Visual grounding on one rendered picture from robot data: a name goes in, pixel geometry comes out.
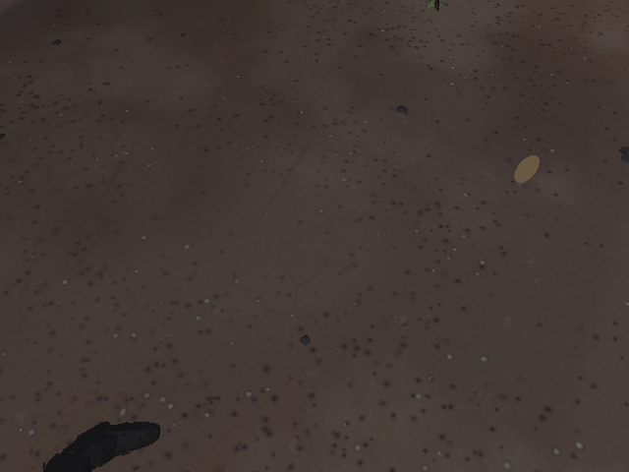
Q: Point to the left robot hand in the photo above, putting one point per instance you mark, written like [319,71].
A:
[100,444]

